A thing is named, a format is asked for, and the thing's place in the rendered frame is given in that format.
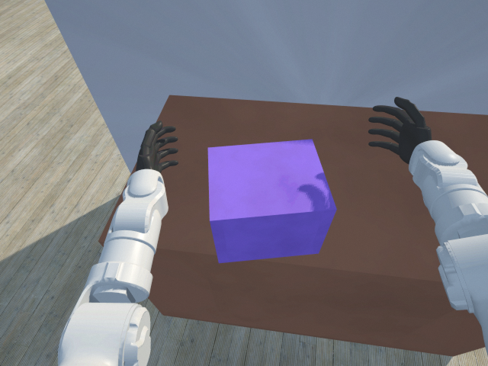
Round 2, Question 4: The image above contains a robot left hand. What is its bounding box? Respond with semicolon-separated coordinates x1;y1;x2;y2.
136;121;178;173

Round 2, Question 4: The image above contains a robot right hand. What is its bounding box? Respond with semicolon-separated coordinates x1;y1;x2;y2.
368;97;432;164

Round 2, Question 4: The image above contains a carton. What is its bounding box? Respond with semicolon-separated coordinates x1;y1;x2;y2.
208;139;337;263

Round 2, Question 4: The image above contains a robot right forearm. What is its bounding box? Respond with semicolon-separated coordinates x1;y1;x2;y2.
409;140;488;246

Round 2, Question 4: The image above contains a left robot upper arm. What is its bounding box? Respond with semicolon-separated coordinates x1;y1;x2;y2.
59;303;151;366

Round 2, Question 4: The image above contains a pedestal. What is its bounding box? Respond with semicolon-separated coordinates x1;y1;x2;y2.
98;95;488;357

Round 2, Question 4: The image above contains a robot left forearm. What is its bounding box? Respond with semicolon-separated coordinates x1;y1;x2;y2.
58;169;169;366

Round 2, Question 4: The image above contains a right robot upper arm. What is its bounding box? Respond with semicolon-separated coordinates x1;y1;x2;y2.
436;234;488;355

